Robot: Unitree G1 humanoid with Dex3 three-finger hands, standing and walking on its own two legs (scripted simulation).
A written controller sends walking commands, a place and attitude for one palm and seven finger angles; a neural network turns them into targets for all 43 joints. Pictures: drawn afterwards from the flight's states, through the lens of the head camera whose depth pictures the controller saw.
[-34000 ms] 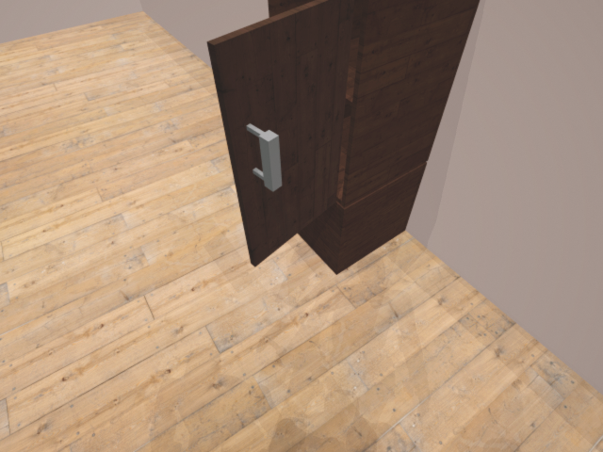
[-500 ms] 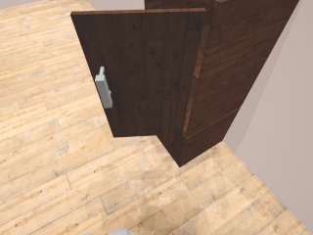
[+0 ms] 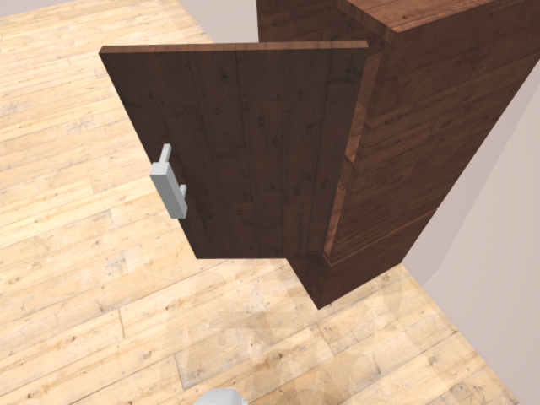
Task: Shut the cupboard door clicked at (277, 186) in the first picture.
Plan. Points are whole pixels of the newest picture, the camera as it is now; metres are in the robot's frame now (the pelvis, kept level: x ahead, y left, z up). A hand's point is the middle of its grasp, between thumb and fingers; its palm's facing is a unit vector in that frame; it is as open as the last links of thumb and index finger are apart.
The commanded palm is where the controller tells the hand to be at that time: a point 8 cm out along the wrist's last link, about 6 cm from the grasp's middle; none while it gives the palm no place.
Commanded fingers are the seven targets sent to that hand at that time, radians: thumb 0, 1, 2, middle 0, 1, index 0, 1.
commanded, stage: come to a stop and stand still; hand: left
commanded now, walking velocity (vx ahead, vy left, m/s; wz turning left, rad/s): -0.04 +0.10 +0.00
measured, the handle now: (172, 182) +0.45 +0.22 +0.03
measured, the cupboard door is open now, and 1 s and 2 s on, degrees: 61 61 61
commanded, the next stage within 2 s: look again from close up in 0.58 s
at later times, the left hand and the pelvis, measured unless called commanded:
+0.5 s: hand out of the picture +0.05 +0.23 -0.18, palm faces +0.02 -0.97 -0.23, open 7.4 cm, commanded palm none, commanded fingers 0.00 0.90 0.90 -0.20 -0.30 -0.20 -0.30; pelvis +0.00 +0.04 +0.00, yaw +0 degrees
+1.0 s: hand out of the picture -0.01 +0.22 -0.17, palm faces +0.00 -0.98 -0.21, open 7.4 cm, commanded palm none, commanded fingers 0.00 0.90 0.90 -0.20 -0.30 -0.20 -0.30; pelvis -0.03 +0.04 +0.00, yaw +0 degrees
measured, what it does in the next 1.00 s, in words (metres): steps on the spot: left foot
